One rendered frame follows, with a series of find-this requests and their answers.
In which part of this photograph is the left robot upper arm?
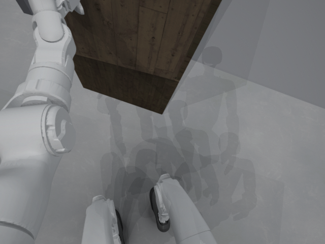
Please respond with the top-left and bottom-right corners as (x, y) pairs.
(0, 104), (76, 244)

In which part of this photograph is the robot right thigh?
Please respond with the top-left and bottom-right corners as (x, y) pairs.
(154, 178), (217, 244)

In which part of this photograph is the robot left forearm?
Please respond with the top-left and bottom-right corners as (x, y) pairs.
(2, 11), (76, 113)

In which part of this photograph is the cupboard door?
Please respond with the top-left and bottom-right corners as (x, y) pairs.
(64, 0), (211, 80)

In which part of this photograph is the handle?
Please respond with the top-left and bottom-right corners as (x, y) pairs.
(16, 0), (33, 15)

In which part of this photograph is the left robot hand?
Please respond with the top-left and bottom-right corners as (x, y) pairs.
(28, 0), (84, 17)

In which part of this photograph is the robot left shin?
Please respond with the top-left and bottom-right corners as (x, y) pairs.
(86, 195), (121, 244)

